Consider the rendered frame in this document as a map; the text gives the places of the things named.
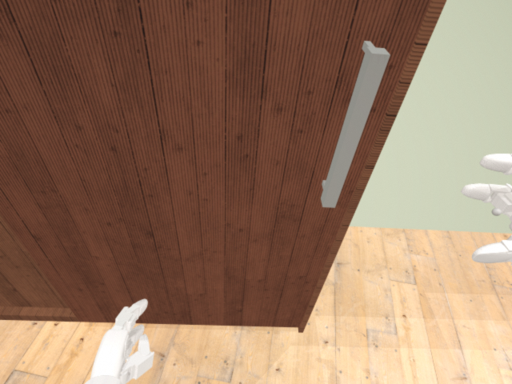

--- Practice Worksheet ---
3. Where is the right robot hand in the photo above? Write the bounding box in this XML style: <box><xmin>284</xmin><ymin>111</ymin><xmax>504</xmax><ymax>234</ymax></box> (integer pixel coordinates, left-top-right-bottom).
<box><xmin>461</xmin><ymin>154</ymin><xmax>512</xmax><ymax>265</ymax></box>

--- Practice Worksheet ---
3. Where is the left robot hand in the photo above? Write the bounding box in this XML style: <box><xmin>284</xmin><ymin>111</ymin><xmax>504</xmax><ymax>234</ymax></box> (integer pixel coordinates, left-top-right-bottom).
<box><xmin>90</xmin><ymin>299</ymin><xmax>154</xmax><ymax>384</ymax></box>

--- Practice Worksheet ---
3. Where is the handle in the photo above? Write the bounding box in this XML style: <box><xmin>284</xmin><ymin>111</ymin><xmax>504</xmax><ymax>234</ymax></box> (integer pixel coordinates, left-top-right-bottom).
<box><xmin>321</xmin><ymin>41</ymin><xmax>390</xmax><ymax>208</ymax></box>

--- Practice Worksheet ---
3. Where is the wardrobe door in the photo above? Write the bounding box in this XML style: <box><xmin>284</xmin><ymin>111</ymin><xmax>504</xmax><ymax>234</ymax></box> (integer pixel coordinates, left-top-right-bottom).
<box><xmin>0</xmin><ymin>215</ymin><xmax>69</xmax><ymax>308</ymax></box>
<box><xmin>0</xmin><ymin>0</ymin><xmax>431</xmax><ymax>327</ymax></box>

